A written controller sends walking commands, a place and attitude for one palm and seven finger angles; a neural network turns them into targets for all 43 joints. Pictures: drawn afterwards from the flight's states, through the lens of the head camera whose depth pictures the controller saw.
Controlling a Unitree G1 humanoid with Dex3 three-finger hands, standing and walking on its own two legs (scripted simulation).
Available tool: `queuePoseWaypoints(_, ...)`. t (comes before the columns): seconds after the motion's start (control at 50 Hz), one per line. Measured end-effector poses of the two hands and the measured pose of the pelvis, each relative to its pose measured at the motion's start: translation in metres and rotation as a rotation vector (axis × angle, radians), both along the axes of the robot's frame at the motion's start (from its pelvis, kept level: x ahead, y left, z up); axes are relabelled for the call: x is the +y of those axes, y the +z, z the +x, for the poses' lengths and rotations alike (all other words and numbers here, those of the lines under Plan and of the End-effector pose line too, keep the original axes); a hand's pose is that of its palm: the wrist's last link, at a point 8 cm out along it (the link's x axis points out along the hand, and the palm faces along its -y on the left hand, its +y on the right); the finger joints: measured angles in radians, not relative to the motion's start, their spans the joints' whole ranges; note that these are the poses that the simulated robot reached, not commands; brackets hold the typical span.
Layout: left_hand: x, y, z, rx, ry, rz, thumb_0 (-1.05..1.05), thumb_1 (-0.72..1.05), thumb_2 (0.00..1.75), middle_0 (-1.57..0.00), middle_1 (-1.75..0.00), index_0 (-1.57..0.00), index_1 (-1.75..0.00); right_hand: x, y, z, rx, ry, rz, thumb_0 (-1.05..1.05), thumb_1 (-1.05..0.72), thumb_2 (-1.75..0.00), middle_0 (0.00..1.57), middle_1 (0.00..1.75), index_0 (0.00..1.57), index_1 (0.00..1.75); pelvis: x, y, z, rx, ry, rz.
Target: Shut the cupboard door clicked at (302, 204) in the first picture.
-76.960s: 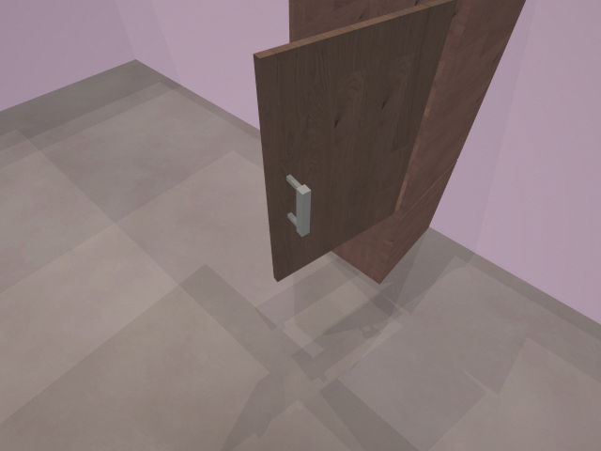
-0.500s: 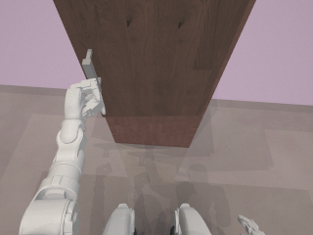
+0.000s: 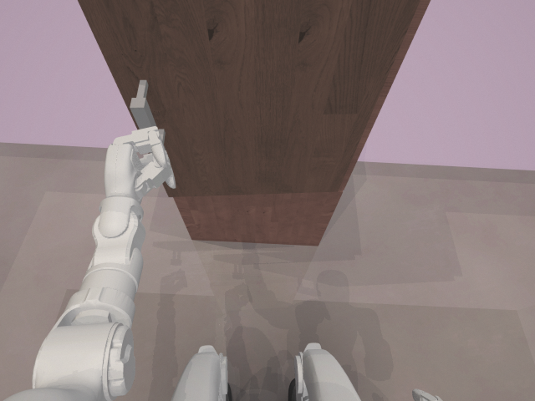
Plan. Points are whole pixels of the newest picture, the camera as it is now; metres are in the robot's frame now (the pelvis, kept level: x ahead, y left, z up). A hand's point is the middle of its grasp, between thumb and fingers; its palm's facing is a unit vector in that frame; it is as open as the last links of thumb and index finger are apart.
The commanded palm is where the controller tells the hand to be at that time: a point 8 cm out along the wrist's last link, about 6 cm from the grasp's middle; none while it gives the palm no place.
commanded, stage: push the door shut along its arc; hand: left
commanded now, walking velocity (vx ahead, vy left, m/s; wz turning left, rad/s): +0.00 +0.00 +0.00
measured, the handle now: (151, 122) +0.54 +0.18 +0.05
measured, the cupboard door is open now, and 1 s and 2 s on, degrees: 6 0 0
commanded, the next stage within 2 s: pull the fist back off the door in 0.86 s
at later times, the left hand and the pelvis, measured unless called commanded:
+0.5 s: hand (176, 141) +0.49 +0.13 +0.06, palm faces -0.10 -0.99 -0.04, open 3.1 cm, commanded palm +0.48 +0.17 +0.05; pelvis +0.00 +0.00 -0.01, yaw +0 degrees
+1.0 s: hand (177, 136) +0.51 +0.13 +0.06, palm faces -0.17 -0.98 -0.03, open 3.2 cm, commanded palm +0.54 +0.14 +0.05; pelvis -0.04 +0.00 -0.04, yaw +0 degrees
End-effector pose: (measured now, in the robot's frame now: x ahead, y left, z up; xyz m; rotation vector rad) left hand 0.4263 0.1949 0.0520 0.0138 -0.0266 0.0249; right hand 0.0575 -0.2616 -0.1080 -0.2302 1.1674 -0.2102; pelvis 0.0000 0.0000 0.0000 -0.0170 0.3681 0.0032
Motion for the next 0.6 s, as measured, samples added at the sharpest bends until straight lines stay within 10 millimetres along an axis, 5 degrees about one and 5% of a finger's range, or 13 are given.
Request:
queuePoseWaypoints(0.24, -0.004, 0.003, 0.022, 0.007, -0.046, 0.022, 0.02, 0.9, 0.9, -1.3, -1.5, -1.3, -1.5, 0.003, -0.003, 0.011, -0.028, 0.011, -0.002, 0.0, -0.9, -0.9, 0.2, 0.3, 0.2, 0.3, 0.001, -0.005, -0.002, 0.013, 0.003, -0.003)
queuePoseWaypoints(0.6, -0.011, 0.006, 0.064, 0.036, -0.134, 0.02, 0.02, 0.9, 0.9, -1.31, -1.5, -1.3, -1.5, -0.003, -0.013, -0.051, 0.129, -0.065, -0.016, 0.0, -0.9, -0.9, 0.2, 0.3, 0.2, 0.3, 0.001, -0.016, -0.006, 0.059, 0.0, -0.016)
